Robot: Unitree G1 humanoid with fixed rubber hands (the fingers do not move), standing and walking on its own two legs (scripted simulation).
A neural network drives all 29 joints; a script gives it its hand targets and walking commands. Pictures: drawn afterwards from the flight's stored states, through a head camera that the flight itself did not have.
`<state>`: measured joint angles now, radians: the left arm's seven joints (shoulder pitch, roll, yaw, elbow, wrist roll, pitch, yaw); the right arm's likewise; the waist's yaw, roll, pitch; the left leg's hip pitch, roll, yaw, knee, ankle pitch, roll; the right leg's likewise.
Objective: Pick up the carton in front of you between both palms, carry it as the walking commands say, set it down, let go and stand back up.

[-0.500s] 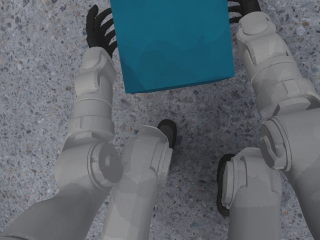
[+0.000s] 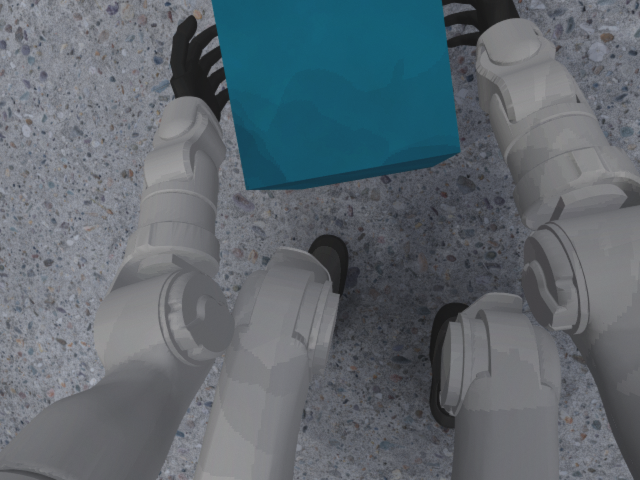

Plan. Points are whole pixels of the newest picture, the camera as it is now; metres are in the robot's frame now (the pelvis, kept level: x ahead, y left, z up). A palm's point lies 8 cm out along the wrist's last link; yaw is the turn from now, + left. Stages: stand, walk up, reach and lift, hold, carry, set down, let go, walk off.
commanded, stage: set down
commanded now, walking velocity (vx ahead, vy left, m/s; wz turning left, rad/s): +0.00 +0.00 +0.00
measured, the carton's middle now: (346, 96) +0.50 +0.11 -0.26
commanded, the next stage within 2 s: let go in 1.80 s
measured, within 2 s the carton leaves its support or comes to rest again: rests again in 0.08 s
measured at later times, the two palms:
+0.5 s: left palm (199, 110) +0.45 +0.26 -0.17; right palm (490, 36) +0.55 -0.04 -0.19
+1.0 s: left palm (157, 117) +0.44 +0.28 -0.13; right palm out of the picture +0.58 -0.06 -0.12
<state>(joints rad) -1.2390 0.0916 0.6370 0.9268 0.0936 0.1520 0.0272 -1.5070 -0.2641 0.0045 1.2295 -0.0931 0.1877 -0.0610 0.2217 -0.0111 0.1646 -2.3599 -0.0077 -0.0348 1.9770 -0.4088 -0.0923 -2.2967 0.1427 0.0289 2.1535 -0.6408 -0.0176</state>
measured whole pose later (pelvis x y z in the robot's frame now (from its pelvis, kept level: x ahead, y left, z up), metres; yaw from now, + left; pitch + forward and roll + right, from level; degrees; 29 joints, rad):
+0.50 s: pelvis +0.00 +0.00 -0.01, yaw +1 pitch +40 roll +6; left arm -1.29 0.15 0.62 1.09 0.04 0.05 0.04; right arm -1.53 -0.30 0.02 1.22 -0.11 0.12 0.00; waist 0.20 0.04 0.28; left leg -2.31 -0.02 -0.01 2.01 -0.41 -0.08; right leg -2.25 0.13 0.05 2.20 -0.66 0.00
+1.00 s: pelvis +0.00 +0.02 +0.02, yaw +1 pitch +42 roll +3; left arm -1.07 0.14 0.36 0.77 -0.20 0.07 0.16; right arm -1.42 -0.43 0.10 1.00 0.06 0.17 -0.04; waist 0.20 -0.01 0.19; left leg -2.29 -0.02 0.01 1.94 -0.39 -0.04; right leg -2.20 0.08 0.05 2.12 -0.66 0.01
